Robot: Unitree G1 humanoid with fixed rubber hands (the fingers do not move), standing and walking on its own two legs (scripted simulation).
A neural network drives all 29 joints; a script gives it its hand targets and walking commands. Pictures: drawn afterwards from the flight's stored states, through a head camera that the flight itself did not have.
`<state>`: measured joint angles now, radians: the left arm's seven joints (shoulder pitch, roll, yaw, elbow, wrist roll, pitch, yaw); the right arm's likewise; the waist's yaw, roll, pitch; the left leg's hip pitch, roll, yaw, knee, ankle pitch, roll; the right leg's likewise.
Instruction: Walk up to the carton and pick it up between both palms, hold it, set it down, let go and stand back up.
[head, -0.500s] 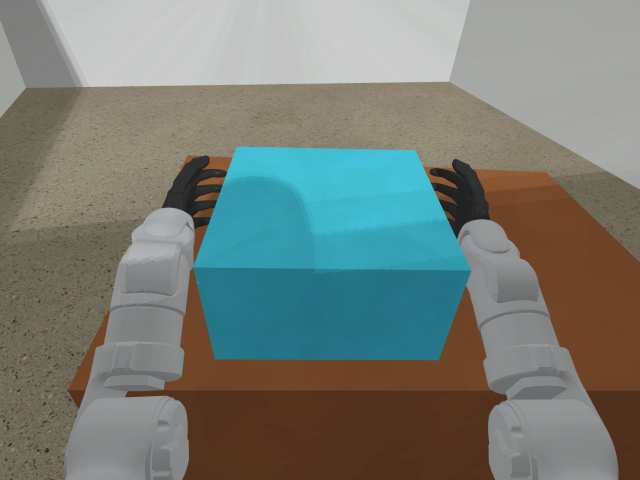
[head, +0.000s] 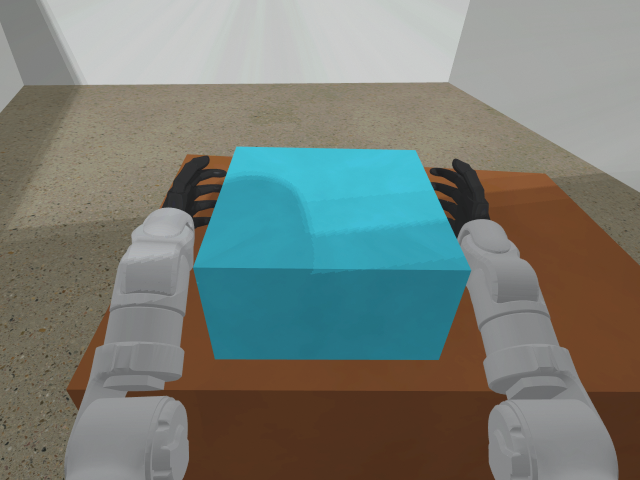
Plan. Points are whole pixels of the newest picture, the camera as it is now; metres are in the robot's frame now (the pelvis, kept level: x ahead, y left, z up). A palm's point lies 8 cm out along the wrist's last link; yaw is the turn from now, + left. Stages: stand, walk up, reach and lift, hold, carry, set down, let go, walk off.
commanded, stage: hold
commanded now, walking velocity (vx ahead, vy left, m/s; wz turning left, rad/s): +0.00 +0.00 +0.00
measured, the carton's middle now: (327, 242) +0.38 +0.01 +0.16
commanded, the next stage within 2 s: set down in 0.18 s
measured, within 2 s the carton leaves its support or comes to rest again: neither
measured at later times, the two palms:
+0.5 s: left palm (176, 207) +0.37 +0.20 +0.21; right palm (466, 210) +0.38 -0.15 +0.22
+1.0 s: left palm (194, 237) +0.40 +0.19 +0.14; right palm (450, 224) +0.42 -0.15 +0.18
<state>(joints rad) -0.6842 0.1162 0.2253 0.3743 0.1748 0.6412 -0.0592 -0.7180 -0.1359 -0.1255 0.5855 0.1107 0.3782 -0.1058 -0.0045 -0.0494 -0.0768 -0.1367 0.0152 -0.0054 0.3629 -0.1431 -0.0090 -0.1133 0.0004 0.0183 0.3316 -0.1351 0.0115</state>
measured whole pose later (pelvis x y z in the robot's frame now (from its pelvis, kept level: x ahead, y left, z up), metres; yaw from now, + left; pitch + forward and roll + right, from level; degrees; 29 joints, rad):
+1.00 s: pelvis +0.04 +0.00 +0.00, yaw +0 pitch -4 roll +0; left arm -0.57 0.07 0.26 0.37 0.25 0.44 -0.07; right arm -0.65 -0.10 -0.12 0.62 0.09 0.06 -0.08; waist -0.01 -0.07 0.01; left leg -0.09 0.02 -0.01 0.35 -0.19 -0.01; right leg -0.06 0.00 0.02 0.31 -0.18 0.01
